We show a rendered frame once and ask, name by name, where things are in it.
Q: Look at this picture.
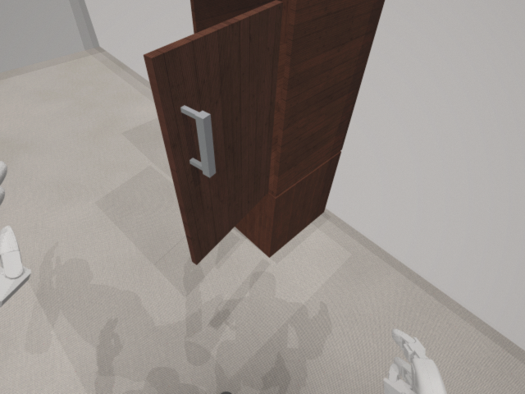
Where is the cupboard door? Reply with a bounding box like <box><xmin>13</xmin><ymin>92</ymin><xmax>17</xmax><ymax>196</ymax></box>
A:
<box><xmin>144</xmin><ymin>0</ymin><xmax>283</xmax><ymax>265</ymax></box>

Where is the handle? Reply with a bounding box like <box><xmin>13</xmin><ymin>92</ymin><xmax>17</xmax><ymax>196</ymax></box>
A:
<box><xmin>180</xmin><ymin>105</ymin><xmax>216</xmax><ymax>178</ymax></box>

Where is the left robot hand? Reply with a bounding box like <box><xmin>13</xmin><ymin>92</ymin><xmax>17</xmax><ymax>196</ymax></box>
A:
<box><xmin>0</xmin><ymin>161</ymin><xmax>31</xmax><ymax>307</ymax></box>

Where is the right robot hand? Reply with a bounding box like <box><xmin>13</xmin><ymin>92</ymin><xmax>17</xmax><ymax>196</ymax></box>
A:
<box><xmin>384</xmin><ymin>328</ymin><xmax>447</xmax><ymax>394</ymax></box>

